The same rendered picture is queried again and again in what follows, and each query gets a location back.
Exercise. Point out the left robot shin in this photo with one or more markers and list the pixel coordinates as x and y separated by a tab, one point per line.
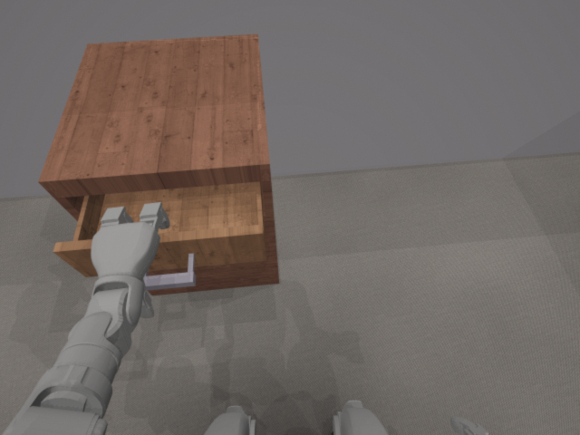
235	409

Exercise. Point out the right robot hand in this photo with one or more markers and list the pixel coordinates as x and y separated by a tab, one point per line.
465	427

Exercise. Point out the cabinet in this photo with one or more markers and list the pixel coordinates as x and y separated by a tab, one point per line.
167	114

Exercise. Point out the left robot forearm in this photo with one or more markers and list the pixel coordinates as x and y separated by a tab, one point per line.
81	378

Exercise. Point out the drawer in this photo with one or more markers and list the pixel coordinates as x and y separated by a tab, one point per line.
220	225

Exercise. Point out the left robot thigh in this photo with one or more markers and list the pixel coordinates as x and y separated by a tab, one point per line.
232	423

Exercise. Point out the left robot hand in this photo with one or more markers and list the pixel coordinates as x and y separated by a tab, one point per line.
124	247

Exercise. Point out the robot left upper arm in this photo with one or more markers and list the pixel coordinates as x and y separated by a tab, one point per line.
49	421

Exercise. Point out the handle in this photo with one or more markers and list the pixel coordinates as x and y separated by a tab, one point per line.
155	282

